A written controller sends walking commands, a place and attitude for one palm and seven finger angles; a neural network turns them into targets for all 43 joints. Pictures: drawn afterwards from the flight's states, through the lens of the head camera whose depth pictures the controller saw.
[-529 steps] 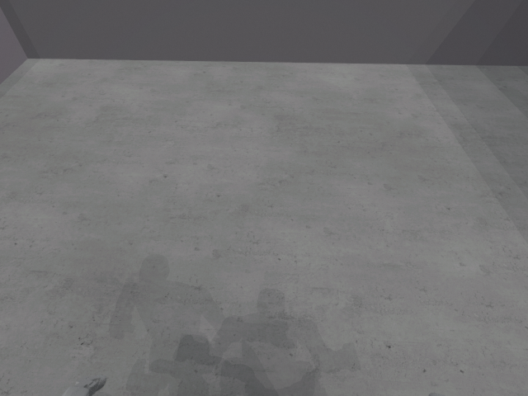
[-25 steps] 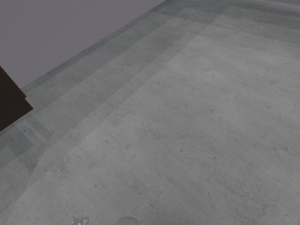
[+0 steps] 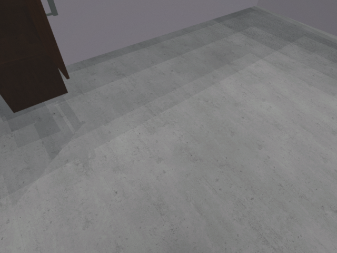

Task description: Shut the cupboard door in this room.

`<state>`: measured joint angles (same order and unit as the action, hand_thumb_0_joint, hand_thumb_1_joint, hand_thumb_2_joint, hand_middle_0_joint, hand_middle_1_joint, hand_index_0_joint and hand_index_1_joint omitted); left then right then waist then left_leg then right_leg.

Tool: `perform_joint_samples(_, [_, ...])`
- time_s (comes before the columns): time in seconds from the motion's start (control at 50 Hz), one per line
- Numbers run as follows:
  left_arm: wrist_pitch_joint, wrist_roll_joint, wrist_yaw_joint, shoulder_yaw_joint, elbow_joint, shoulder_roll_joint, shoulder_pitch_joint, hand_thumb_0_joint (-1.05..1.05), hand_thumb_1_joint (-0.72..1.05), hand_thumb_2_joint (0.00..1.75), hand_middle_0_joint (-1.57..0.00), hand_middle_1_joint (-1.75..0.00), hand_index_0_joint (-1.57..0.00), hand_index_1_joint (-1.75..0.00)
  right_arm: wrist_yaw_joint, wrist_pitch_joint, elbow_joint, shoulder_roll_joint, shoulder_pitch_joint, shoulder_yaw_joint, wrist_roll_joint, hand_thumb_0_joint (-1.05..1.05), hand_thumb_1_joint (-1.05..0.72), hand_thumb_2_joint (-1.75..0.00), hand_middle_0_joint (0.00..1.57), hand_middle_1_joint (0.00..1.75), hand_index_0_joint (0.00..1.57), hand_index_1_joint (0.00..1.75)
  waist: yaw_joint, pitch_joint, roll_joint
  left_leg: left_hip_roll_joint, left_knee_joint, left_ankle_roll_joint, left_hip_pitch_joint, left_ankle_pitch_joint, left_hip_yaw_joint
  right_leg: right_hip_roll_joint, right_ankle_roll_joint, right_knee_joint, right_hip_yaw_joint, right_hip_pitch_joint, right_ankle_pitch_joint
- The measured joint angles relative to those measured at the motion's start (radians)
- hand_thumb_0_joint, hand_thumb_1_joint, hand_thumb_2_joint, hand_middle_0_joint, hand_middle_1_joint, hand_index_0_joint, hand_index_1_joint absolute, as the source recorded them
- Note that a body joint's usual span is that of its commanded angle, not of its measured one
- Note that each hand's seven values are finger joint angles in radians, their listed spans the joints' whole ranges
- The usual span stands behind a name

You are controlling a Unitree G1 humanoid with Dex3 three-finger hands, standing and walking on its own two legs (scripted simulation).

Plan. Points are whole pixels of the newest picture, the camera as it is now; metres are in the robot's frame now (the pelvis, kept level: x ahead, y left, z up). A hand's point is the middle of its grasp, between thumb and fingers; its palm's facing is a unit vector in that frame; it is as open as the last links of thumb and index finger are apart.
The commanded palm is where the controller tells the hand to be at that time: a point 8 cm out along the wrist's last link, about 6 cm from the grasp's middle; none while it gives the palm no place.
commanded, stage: turn or walk to find it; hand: left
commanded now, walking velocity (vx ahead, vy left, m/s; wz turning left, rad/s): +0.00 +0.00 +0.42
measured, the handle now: (46, 2) +1.15 +0.74 +0.07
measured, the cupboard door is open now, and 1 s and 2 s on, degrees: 89 89 89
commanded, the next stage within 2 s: stand and wait in 0.24 s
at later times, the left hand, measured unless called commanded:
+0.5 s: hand out of the picture -0.03 +0.14 -0.16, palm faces +0.17 -0.95 -0.25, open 7.4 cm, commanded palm none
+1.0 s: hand out of the picture -0.11 +0.15 -0.17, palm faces +0.15 -0.98 -0.16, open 7.4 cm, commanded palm none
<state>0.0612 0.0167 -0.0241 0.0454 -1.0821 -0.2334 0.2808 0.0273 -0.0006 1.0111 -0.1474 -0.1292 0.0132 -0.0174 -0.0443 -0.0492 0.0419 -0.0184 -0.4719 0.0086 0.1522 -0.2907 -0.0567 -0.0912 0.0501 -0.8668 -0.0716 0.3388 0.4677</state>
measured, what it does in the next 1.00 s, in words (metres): steps on the spot: right foot, then left foot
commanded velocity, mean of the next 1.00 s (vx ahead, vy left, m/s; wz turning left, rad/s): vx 0.00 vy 0.00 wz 0.09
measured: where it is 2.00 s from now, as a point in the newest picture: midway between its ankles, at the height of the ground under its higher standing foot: outside the picture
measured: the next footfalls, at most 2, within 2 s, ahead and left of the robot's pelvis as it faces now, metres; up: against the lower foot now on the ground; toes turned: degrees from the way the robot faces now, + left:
right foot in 0.20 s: +0.03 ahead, -0.13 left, +0.00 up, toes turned -3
left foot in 0.62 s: -0.06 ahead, +0.10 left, +0.00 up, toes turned +11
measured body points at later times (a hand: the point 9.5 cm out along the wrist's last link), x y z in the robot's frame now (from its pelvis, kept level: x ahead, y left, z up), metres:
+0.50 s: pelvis -0.04 -0.04 +0.00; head -0.02 -0.07 +0.45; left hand -0.04 +0.19 -0.14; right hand +0.01 -0.29 -0.16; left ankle -0.10 +0.11 -0.68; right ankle -0.01 -0.12 -0.74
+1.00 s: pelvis -0.06 -0.01 +0.01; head -0.06 +0.00 +0.45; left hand -0.12 +0.20 -0.16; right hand -0.04 -0.22 -0.16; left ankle -0.10 +0.10 -0.74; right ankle -0.01 -0.12 -0.74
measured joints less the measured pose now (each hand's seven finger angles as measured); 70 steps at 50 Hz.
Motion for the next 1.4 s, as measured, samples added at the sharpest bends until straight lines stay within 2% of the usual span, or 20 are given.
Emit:
perform_joint_samples(0.14, [-0.013, -0.003, 0.006, -0.007, 0.019, 0.033, -0.048, 0.01, 0.91, 0.89, -0.2, -0.29, -0.19, -0.3, -0.005, 0.007, 0.006, -0.007, 0.0, 0.013, 0.0, -0.01, -0.92, -0.89, 0.21, 0.3, 0.21, 0.3, 0.021, -0.004, -0.031, 0.02, 0.02, -0.008, 0.014, 0.034, 0.023, 0.003, 0.017, 0.118, 0.006, -0.037, -0.024])
perform_joint_samples(0.2, [-0.03, -0.003, 0.006, -0.008, 0.042, 0.042, -0.067, 0.01, 0.91, 0.89, -0.2, -0.29, -0.19, -0.3, -0.01, 0.018, 0.013, -0.021, -0.018, 0.022, 0.001, -0.01, -0.92, -0.89, 0.21, 0.3, 0.21, 0.3, 0.029, -0.004, -0.041, 0.029, -0.019, -0.024, 0.052, 0.028, 0.038, 0.015, 0.017, 0.261, -0.009, -0.087, -0.127])
perform_joint_samples(0.22, [-0.038, 0.0, 0.004, -0.007, 0.045, 0.052, -0.075, 0.01, 0.91, 0.89, -0.2, -0.29, -0.19, -0.3, -0.012, 0.022, 0.017, -0.032, -0.024, 0.028, 0.004, -0.01, -0.92, -0.89, 0.21, 0.3, 0.21, 0.3, 0.032, -0.008, -0.062, 0.021, -0.047, -0.031, 0.067, 0.019, 0.051, 0.027, -0.013, 0.284, -0.023, -0.096, -0.157])
perform_joint_samples(0.24, [-0.045, 0.005, 0.004, -0.009, 0.05, 0.063, -0.079, 0.01, 0.91, 0.89, -0.2, -0.29, -0.2, -0.3, -0.013, 0.028, 0.021, -0.044, -0.032, 0.034, 0.007, -0.01, -0.92, -0.89, 0.21, 0.3, 0.21, 0.3, 0.039, -0.011, -0.083, 0.014, -0.088, -0.03, 0.088, 0.007, 0.062, 0.034, -0.042, 0.284, -0.041, -0.098, -0.163])
perform_joint_samples(0.28, [-0.056, 0.009, 0.005, -0.013, 0.069, 0.074, -0.078, 0.01, 0.91, 0.89, -0.2, -0.29, -0.2, -0.3, -0.014, 0.048, 0.025, -0.059, -0.053, 0.046, 0.008, 0.0, -0.91, -0.89, 0.2, 0.3, 0.21, 0.3, 0.043, -0.009, -0.093, 0.029, -0.253, -0.028, 0.154, -0.123, 0.073, 0.024, -0.079, 0.28, -0.067, -0.098, -0.156])
perform_joint_samples(0.34, [-0.059, 0.009, 0.001, -0.013, 0.084, 0.085, -0.066, 0.0, 0.91, 0.89, -0.2, -0.29, -0.2, -0.3, -0.021, 0.067, 0.04, -0.076, -0.068, 0.059, 0.003, 0.0, -0.91, -0.89, 0.2, 0.29, 0.2, 0.3, 0.036, -0.009, -0.092, 0.033, -0.496, -0.028, 0.236, -0.146, 0.08, 0.018, -0.092, 0.319, -0.083, -0.112, -0.175])
perform_joint_samples(0.4, [-0.056, 0.009, -0.001, -0.016, 0.077, 0.09, -0.051, 0.0, 0.91, 0.89, -0.2, -0.29, -0.2, -0.3, -0.025, 0.068, 0.047, -0.085, -0.08, 0.065, 0.002, 0.0, -0.91, -0.9, 0.2, 0.29, 0.2, 0.3, 0.041, -0.009, -0.09, 0.012, -0.581, -0.037, 0.26, -0.098, 0.084, 0.023, -0.095, 0.36, -0.096, -0.121, -0.205])
perform_joint_samples(0.48, [-0.056, 0.013, -0.002, -0.017, 0.059, 0.09, -0.035, 0.01, 0.91, 0.89, -0.2, -0.3, -0.2, -0.3, -0.023, 0.065, 0.059, -0.081, -0.099, 0.061, 0.002, 0.0, -0.91, -0.9, 0.2, 0.29, 0.2, 0.3, 0.04, -0.004, -0.078, -0.02, -0.49, -0.05, 0.214, -0.098, 0.072, 0.03, -0.1, 0.389, -0.108, -0.118, -0.227])
perform_joint_samples(0.56, [-0.06, 0.016, 0.001, -0.015, 0.038, 0.082, -0.026, 0.01, 0.91, 0.89, -0.21, -0.3, -0.2, -0.3, -0.016, 0.053, 0.074, -0.063, -0.102, 0.045, 0.005, 0.0, -0.91, -0.9, 0.2, 0.29, 0.2, 0.3, 0.022, -0.006, -0.058, -0.033, -0.275, -0.05, 0.122, -0.128, 0.042, 0.035, -0.099, 0.388, -0.112, -0.102, -0.238])
perform_joint_samples(0.62, [-0.056, 0.006, 0.0, -0.015, 0.012, 0.077, -0.018, 0.01, 0.91, 0.89, -0.21, -0.3, -0.2, -0.3, -0.009, 0.03, 0.08, -0.048, -0.101, 0.03, 0.008, 0.0, -0.91, -0.9, 0.2, 0.29, 0.2, 0.3, 0.018, -0.001, -0.056, -0.037, -0.063, -0.043, 0.033, -0.021, 0.025, 0.044, -0.087, 0.359, -0.123, -0.084, -0.233])
perform_joint_samples(0.64, [-0.051, 0.002, -0.001, -0.015, 0.0, 0.072, -0.019, 0.01, 0.91, 0.89, -0.2, -0.3, -0.2, -0.3, -0.006, 0.021, 0.088, -0.037, -0.099, 0.027, 0.008, 0.0, -0.91, -0.9, 0.2, 0.29, 0.2, 0.3, 0.019, -0.001, -0.046, -0.035, -0.032, -0.036, 0.016, -0.031, 0.022, 0.04, -0.081, 0.342, -0.123, -0.077, -0.226])
perform_joint_samples(0.7, [-0.034, -0.003, -0.003, -0.016, -0.029, 0.059, -0.009, 0.01, 0.91, 0.89, -0.2, -0.29, -0.2, -0.3, 0.004, 0.011, 0.101, 0.0, -0.102, 0.01, 0.002, 0.0, -0.92, -0.9, 0.2, 0.29, 0.2, 0.3, 0.006, 0.009, -0.007, -0.018, -0.012, -0.023, -0.006, -0.019, 0.003, 0.028, -0.061, 0.366, -0.104, -0.097, -0.244])
perform_joint_samples(0.8, [-0.036, 0.0, 0.001, -0.033, -0.066, 0.072, 0.007, 0.01, 0.91, 0.89, -0.2, -0.29, -0.2, -0.3, 0.015, 0.005, 0.117, -0.002, -0.11, 0.003, 0.005, 0.01, -0.95, -0.89, 0.2, 0.29, 0.2, 0.3, 0.002, 0.022, -0.015, -0.009, 0.033, -0.011, -0.04, 0.009, -0.012, 0.027, -0.053, 0.427, -0.091, -0.134, -0.281])
perform_joint_samples(0.94, [-0.044, 0.0, 0.0, -0.045, -0.091, 0.092, 0.026, 0.01, 0.91, 0.89, -0.2, -0.29, -0.2, -0.3, 0.011, -0.002, 0.12, 0.0, -0.131, -0.003, 0.007, 0.01, -0.94, -0.89, 0.2, 0.29, 0.2, 0.3, 0.014, 0.022, -0.029, 0.002, 0.072, 0.0, -0.051, 0.03, -0.031, 0.022, -0.045, 0.461, -0.072, -0.136, -0.309])
perform_joint_samples(1.18, [-0.058, -0.003, -0.009, -0.048, -0.091, 0.107, 0.025, 0.0, 0.91, 0.89, -0.2, -0.29, -0.19, -0.3, 0.007, -0.011, 0.152, 0.04, -0.192, -0.011, 0.011, 0.0, -0.91, -0.9, 0.2, 0.29, 0.2, 0.3, 0.033, 0.017, -0.041, 0.004, 0.082, 0.003, -0.06, 0.03, -0.045, 0.022, -0.042, 0.461, -0.057, -0.133, -0.308])
perform_joint_samples(1.4, [-0.044, 0.001, -0.016, -0.02, -0.036, 0.093, -0.02, 0.01, 0.92, 0.89, -0.2, -0.29, -0.2, -0.3, -0.005, 0.014, 0.129, 0.046, -0.197, 0.006, 0.007, 0.0, -0.91, -0.9, 0.2, 0.29, 0.2, 0.3, 0.044, 0.01, -0.039, 0.011, -0.022, 0.001, 0.022, -0.01, -0.002, -0.001, -0.045, 0.358, -0.095, -0.073, -0.25])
